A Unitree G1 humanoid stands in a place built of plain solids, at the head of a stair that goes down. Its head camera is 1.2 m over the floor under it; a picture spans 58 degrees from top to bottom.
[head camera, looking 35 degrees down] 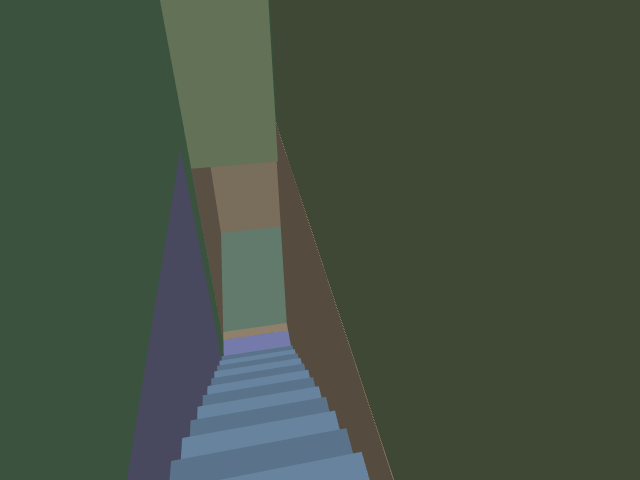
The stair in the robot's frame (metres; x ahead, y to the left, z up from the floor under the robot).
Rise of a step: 0.21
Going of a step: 0.24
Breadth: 0.85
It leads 11 degrees to the left of straight ahead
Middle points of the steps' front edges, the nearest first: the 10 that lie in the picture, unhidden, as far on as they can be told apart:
1.16 0.28 -0.83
1.40 0.33 -1.03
1.63 0.38 -1.24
1.87 0.43 -1.44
2.10 0.47 -1.65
2.34 0.52 -1.86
2.57 0.57 -2.06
2.81 0.61 -2.27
3.04 0.66 -2.48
3.28 0.71 -2.68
